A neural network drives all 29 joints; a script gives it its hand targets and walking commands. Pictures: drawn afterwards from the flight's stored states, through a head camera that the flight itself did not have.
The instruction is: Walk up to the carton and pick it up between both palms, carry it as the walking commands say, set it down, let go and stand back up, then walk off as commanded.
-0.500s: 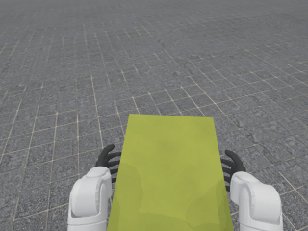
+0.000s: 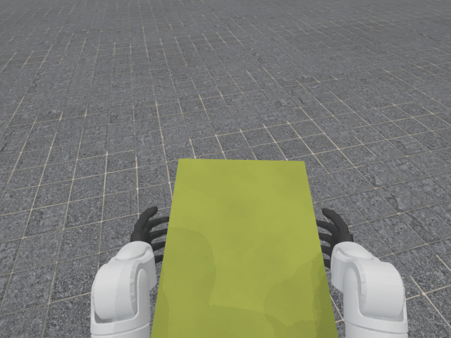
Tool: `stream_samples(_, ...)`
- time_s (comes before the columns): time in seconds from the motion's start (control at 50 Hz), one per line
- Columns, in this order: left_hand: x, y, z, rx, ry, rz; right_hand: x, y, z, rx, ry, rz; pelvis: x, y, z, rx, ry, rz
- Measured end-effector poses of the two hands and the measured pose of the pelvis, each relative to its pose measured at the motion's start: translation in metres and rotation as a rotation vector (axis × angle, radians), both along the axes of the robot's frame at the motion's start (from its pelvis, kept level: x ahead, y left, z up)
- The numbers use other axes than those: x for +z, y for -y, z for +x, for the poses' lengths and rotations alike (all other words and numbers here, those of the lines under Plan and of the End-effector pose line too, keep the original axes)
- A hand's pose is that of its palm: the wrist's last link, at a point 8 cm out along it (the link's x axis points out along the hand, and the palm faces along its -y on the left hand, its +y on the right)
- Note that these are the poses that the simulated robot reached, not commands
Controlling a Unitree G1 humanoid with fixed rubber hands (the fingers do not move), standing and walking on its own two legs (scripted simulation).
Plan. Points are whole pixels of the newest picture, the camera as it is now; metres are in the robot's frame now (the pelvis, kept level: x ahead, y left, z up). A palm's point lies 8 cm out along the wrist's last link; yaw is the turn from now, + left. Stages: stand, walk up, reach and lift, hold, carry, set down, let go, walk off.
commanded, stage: carry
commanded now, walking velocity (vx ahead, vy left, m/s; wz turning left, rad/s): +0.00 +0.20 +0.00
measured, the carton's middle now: (239, 260) +0.29 +0.01 +0.00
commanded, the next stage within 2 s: none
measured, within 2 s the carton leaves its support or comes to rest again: neither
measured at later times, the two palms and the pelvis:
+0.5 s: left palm (135, 242) +0.28 +0.18 +0.07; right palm (323, 254) +0.26 -0.13 +0.07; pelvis +0.01 +0.04 -0.01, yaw -2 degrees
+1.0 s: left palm (77, 244) +0.27 +0.28 +0.08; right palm (266, 253) +0.26 -0.03 +0.08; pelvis +0.00 +0.13 +0.00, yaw -4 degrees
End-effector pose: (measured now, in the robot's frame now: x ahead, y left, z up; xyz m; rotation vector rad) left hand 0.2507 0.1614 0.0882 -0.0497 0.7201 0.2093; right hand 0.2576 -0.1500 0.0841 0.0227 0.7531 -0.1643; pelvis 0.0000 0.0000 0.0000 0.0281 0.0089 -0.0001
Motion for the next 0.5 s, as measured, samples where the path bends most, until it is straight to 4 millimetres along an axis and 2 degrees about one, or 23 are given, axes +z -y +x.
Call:
stream_samples(0.16, -0.006, -0.015, 0.008, -0.013, -0.014, 0.017, -0.012, -0.015, 0.003, -0.020, -0.010, 0.022, -0.004, -0.019, 0.000, 0.001, 0.001, -0.010)
stream_samples(0.32, -0.009, -0.015, 0.019, -0.044, -0.024, 0.049, -0.023, -0.016, 0.005, -0.051, -0.015, 0.053, -0.009, -0.028, 0.006, -0.004, -0.010, -0.024)
stream_samples(0.5, -0.016, -0.022, 0.028, -0.080, -0.025, 0.014, -0.012, -0.023, 0.006, -0.091, -0.009, 0.015, -0.006, -0.042, 0.007, -0.031, -0.040, -0.017)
